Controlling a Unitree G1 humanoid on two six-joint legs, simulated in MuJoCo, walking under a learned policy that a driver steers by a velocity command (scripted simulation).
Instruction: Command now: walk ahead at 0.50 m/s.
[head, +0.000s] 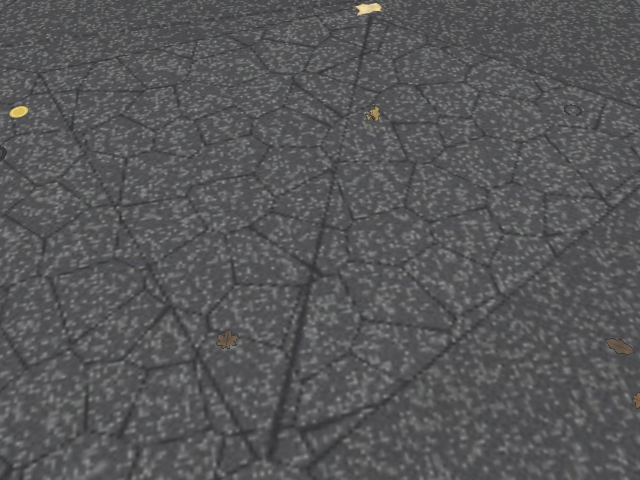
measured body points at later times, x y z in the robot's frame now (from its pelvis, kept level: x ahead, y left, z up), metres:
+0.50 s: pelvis +0.26 +0.04 -0.01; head +0.29 +0.05 +0.44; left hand +0.28 +0.30 -0.16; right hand +0.38 -0.22 -0.12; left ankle +0.34 +0.12 -0.74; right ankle +0.11 -0.05 -0.66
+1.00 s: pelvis +0.40 -0.01 -0.01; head +0.42 -0.03 +0.44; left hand +0.59 +0.17 -0.13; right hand +0.36 -0.25 -0.16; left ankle +0.38 +0.13 -0.69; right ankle +0.45 -0.10 -0.74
